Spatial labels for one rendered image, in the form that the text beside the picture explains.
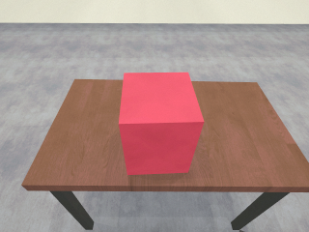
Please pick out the table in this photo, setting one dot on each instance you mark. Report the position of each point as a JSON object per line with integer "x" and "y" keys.
{"x": 243, "y": 147}

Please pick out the carton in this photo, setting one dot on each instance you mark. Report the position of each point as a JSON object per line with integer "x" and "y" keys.
{"x": 160, "y": 122}

